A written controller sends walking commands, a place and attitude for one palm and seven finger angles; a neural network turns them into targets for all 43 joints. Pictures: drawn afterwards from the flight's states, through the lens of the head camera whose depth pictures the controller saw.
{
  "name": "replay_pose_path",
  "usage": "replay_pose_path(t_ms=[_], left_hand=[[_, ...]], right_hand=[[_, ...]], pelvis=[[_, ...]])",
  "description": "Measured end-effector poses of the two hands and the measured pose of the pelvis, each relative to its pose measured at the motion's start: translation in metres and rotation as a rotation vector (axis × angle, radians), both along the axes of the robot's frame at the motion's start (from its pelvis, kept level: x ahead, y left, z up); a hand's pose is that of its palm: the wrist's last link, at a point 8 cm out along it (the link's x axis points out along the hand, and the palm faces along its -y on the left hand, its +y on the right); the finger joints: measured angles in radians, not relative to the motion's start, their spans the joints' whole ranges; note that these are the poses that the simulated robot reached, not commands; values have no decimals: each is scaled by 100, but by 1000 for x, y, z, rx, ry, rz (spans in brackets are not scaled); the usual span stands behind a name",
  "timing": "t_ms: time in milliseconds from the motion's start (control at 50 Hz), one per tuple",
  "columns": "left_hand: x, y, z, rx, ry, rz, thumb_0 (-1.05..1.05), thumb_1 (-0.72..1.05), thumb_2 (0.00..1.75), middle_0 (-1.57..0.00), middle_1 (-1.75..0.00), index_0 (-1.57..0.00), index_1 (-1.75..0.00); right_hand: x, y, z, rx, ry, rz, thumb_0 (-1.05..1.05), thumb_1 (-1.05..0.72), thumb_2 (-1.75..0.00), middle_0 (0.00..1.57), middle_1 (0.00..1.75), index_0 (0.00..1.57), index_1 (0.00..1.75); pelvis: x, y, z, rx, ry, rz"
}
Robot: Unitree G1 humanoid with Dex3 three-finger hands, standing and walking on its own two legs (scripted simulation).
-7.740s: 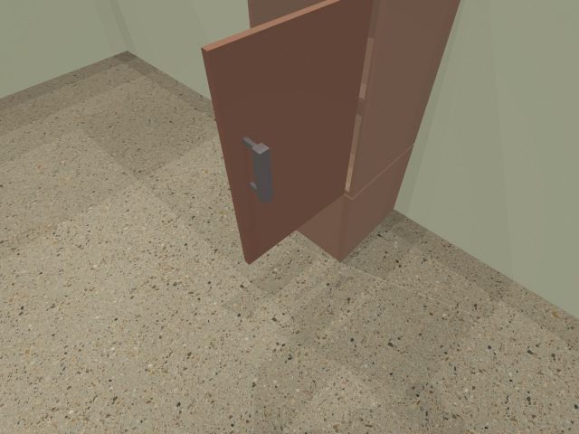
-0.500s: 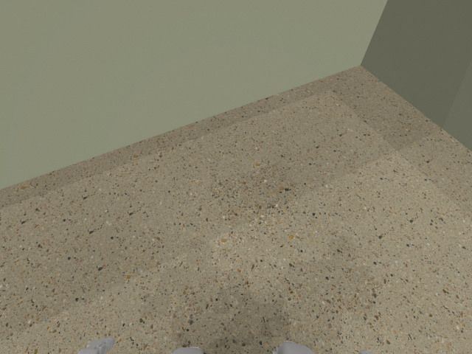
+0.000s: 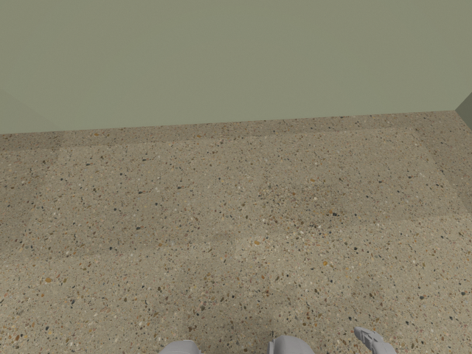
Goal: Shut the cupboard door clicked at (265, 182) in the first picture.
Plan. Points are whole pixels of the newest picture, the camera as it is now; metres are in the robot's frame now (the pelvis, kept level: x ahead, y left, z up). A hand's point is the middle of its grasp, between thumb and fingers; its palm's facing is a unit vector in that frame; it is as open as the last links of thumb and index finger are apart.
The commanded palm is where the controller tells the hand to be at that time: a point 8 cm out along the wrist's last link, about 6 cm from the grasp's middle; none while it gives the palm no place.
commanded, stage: walk to a spot facing it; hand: left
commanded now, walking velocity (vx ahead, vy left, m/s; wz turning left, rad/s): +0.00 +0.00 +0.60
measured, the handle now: out of the picture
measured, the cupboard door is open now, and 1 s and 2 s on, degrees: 86 86 86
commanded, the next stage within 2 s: none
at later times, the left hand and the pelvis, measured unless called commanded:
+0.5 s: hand out of the picture +0.04 +0.14 -0.14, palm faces +0.28 -0.93 -0.23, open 7.4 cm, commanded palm none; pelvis +0.02 -0.06 +0.02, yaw +18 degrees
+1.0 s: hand out of the picture +0.10 +0.23 -0.14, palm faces +0.50 -0.84 -0.22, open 7.4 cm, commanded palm none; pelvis +0.11 -0.01 +0.02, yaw +33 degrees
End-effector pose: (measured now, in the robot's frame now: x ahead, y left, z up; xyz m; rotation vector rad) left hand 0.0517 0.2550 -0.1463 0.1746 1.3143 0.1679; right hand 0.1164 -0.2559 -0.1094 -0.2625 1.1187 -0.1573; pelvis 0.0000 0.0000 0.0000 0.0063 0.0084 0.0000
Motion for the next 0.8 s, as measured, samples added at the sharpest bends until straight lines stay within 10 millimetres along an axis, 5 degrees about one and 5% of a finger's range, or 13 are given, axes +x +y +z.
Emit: replay_pose_path(t_ms=[140, 260, 420, 540, 680, 800], left_hand=[[22, 1, 25, 32, -110, 46, 1, 91, 90, -19, -30, -20, -30], [35, -19, 36, 80, -198, 75, 1, 91, 90, -19, -30, -20, -30], [-3, -55, 42, 70, -161, 172, 1, 91, 90, -20, -30, -20, -30], [-48, -67, 29, 15, -99, 290, 1, 91, 90, -20, -30, -20, -30], [-112, -45, -1, -23, 3, 447, 1, 91, 90, -20, -30, -21, -30], [-99, -16, 13, 2, -13, 497, 1, 91, 90, -19, -30, -20, -30]], right_hand=[[-9, -2, 0, 20, 70, 39, 0, -91, -90, 21, 30, 20, 30], [-11, -25, -21, 58, 127, 58, 1, -91, -90, 21, 30, 20, 30], [19, -42, -20, 60, 163, 139, 1, -91, -90, 20, 30, 20, 29], [59, -20, -8, 42, 136, 261, 1, -91, -90, 20, 30, 20, 29], [116, 36, -2, 10, 5, 440, 1, -91, -90, 20, 30, 20, 29], [114, 54, 5, -3, 43, 485, 0, -91, -90, 20, 30, 20, 29]], pelvis=[[4, -13, 11, -19, 5, 69], [10, -41, 3, -2, 13, 146], [14, -57, 12, 24, -8, 261], [17, -55, 14, 29, -4, 344], [23, -30, -3, 2, 5, 439], [42, -17, 9, -5, 5, 493]])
